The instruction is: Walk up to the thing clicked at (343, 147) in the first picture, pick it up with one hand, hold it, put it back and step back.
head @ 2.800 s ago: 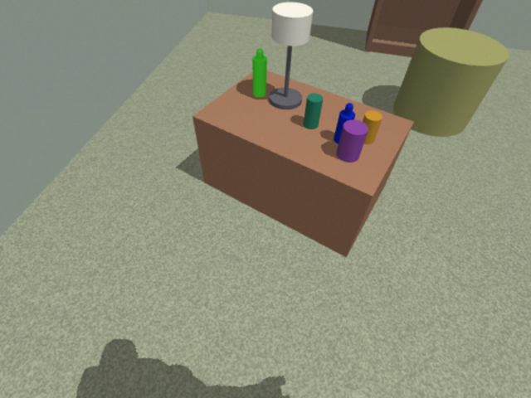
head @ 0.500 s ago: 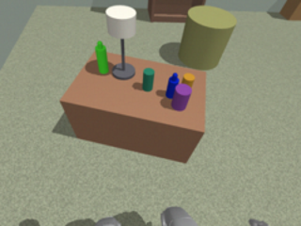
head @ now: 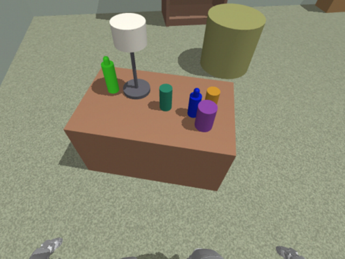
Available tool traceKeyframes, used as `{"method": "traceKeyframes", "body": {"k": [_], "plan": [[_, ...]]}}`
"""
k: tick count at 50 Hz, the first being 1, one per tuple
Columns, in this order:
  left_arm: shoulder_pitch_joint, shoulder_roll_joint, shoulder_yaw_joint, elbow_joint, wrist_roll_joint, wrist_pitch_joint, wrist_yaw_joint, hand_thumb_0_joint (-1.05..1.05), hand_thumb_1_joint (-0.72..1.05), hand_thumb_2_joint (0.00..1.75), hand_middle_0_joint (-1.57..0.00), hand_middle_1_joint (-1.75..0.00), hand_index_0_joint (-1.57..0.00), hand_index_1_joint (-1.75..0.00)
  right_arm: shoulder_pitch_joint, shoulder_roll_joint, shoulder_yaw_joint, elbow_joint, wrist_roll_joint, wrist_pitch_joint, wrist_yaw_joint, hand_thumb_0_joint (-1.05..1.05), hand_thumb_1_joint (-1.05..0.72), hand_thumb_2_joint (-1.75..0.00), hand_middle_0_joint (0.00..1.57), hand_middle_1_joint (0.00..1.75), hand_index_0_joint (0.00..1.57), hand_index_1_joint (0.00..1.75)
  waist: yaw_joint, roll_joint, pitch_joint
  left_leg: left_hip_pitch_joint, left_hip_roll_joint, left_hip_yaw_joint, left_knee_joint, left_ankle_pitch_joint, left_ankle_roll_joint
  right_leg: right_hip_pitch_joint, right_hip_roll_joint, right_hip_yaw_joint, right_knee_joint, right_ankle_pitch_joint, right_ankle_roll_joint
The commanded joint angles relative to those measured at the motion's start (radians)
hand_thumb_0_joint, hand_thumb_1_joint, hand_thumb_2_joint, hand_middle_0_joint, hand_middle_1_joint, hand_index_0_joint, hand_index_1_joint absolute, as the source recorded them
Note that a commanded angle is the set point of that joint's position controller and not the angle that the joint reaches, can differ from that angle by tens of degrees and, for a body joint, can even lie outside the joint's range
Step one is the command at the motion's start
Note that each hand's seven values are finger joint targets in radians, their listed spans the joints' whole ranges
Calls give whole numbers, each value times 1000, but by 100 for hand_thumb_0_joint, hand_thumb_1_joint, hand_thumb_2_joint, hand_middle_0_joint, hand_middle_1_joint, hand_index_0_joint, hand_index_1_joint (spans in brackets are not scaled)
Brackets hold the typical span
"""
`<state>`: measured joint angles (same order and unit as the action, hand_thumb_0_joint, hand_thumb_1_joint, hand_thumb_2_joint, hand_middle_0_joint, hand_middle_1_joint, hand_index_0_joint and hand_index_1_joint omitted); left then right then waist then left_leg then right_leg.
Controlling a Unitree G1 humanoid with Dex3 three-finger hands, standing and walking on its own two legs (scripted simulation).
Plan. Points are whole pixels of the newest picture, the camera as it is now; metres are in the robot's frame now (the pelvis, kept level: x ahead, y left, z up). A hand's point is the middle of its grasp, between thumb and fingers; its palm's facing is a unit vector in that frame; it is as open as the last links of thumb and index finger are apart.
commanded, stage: walk up
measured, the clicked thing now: (205, 116) +0.72 -0.18 -0.26
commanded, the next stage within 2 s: stand in 1.08 s
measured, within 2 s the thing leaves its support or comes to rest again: neither
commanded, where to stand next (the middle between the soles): +0.07 -0.01 m, yaw +2 degrees
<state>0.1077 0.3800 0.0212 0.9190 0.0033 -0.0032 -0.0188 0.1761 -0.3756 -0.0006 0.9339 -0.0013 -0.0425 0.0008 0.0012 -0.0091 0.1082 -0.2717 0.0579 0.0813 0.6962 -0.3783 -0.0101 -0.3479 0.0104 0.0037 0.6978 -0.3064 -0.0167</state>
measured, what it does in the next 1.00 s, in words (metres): stands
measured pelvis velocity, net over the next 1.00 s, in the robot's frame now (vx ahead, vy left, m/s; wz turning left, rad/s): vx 0.01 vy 0.00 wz -0.01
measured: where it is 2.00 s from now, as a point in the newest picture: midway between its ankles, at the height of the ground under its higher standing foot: outside the picture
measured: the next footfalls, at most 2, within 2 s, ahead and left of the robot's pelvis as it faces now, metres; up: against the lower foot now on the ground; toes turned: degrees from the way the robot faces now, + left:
none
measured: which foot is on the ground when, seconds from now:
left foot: down 0.00-1.00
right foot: down 0.00-1.00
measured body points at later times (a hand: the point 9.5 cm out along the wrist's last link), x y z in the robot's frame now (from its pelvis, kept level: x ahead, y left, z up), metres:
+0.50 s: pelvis +0.01 -0.01 +0.03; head +0.02 -0.01 +0.48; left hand +0.10 +0.28 -0.10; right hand +0.08 -0.32 -0.10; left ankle +0.00 +0.13 -0.72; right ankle +0.04 -0.11 -0.72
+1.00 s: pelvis +0.01 +0.00 +0.03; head +0.03 -0.01 +0.48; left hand +0.10 +0.29 -0.10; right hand +0.09 -0.31 -0.10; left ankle +0.00 +0.13 -0.72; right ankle +0.04 -0.11 -0.72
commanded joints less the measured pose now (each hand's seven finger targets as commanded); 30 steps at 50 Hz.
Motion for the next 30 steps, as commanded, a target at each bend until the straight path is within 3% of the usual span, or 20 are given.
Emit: {"method": "traceKeyframes", "body": {"k": [1,4,11,21,30], "plan": [[-16,208,51,-26,-3,-23,9,0,90,90,-20,-30,-20,-30,-42,-229,-55,-31,3,-19,-18,0,-90,-90,20,30,20,30,2,50,-154,28,83,-115,-210,148,57,109,-134,162,-163,279,-88],[-42,197,40,2,-2,-21,8,0,90,90,-20,-30,-20,-30,-65,-224,-47,-3,0,-17,-13,0,-90,-90,20,30,20,30,4,27,-140,60,90,-116,-259,137,62,111,-125,161,-227,231,-68],[-101,198,37,63,3,-19,7,0,90,90,-20,-30,-20,-30,-76,-205,-40,63,-1,-6,-8,0,-90,-90,20,30,20,30,-12,-47,-130,125,61,-74,-313,121,37,123,-143,191,-385,100,-52],[-94,177,43,130,-1,-18,6,0,90,90,-20,-30,-20,-30,-99,-211,-38,121,-5,-10,-11,0,-90,-90,20,30,20,30,-3,-11,-157,181,89,-81,-392,208,33,193,-129,146,-414,217,-29],[-94,169,45,154,0,-10,6,0,90,90,-20,-30,-20,-30,-106,-203,-39,143,-9,-9,-15,0,-90,-90,20,30,20,30,0,-2,-119,157,98,-98,-433,164,35,179,-119,137,-429,162,-19]]}}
